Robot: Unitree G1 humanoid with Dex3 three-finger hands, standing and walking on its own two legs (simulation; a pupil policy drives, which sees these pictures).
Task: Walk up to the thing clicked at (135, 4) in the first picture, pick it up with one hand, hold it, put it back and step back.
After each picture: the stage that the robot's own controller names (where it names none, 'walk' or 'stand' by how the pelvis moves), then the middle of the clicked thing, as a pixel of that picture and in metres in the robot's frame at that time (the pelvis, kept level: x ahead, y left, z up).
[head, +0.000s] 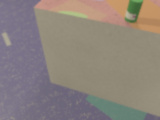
stand; (133, 9) +0.78 -0.26 +0.06
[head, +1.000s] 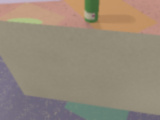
walk; (91, 8) +0.70 +0.00 +0.10
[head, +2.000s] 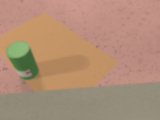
stand; (23, 61) +0.37 +0.21 +0.09
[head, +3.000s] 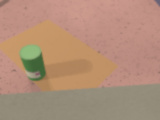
stand; (33, 63) +0.40 +0.18 +0.07
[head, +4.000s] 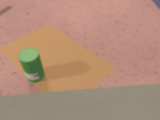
stand; (32, 65) +0.41 +0.19 +0.06
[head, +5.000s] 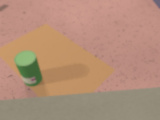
stand; (29, 69) +0.39 +0.19 +0.06
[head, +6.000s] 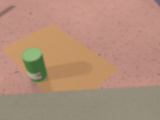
stand; (35, 65) +0.41 +0.18 +0.06
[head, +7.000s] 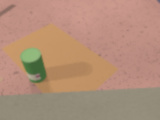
stand; (34, 66) +0.40 +0.19 +0.06
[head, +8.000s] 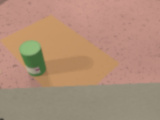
rise first; (33, 59) +0.41 +0.19 +0.06
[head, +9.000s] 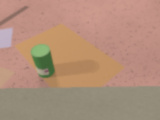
rise first; (43, 61) +0.42 +0.19 +0.07
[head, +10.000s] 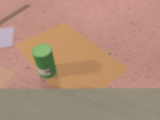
go down; (45, 61) +0.42 +0.17 +0.07
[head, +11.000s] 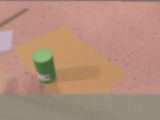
go down; (45, 66) +0.40 +0.16 +0.07
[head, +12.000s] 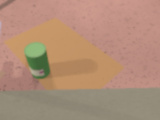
close in; (38, 61) +0.40 +0.17 +0.07
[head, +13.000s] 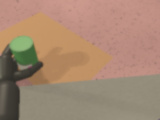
close; (26, 56) +0.41 +0.18 +0.10
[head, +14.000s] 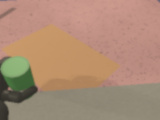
lift; (20, 79) +0.30 +0.18 +0.15
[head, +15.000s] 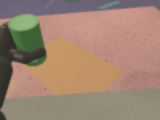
lift; (29, 41) +0.32 +0.14 +0.28
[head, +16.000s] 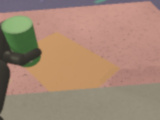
hold; (23, 43) +0.33 +0.16 +0.26
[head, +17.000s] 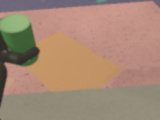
hold; (21, 41) +0.32 +0.16 +0.27
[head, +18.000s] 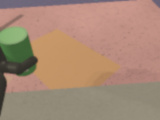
crouch; (19, 52) +0.32 +0.18 +0.23
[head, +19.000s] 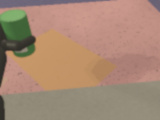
crouch; (19, 34) +0.39 +0.18 +0.24
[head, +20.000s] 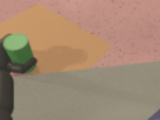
lower; (21, 54) +0.41 +0.18 +0.11
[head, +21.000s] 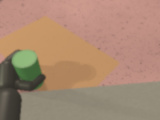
lower; (29, 71) +0.35 +0.17 +0.10
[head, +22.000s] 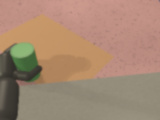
lower; (27, 63) +0.39 +0.18 +0.10
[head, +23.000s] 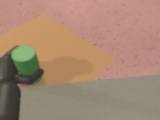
lower; (28, 66) +0.38 +0.17 +0.10
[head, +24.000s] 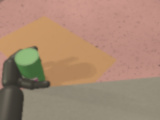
open; (31, 68) +0.37 +0.17 +0.10
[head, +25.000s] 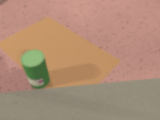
sink last; (36, 70) +0.37 +0.15 +0.09
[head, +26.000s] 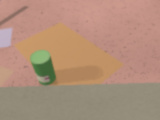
stand; (44, 68) +0.39 +0.17 +0.08
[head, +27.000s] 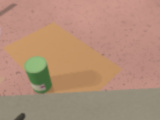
stand; (39, 75) +0.35 +0.16 +0.07
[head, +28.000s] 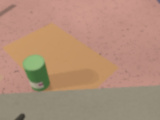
stand; (37, 73) +0.36 +0.17 +0.07
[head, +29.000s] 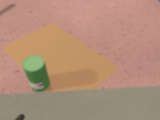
stand; (37, 74) +0.36 +0.17 +0.07
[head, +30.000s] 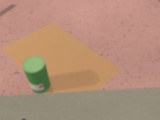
stand; (37, 75) +0.35 +0.17 +0.07
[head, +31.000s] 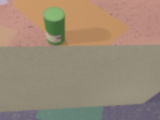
walk; (55, 27) +0.50 +0.10 +0.08
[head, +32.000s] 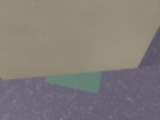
walk; out of the picture +0.87 +0.18 +0.10
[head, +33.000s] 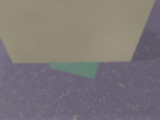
stand; out of the picture +1.15 +0.16 +0.08
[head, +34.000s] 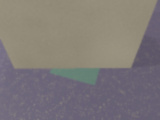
stand; out of the picture +1.14 +0.14 +0.06
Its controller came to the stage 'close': yes
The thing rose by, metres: 0.20
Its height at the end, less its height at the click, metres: +0.00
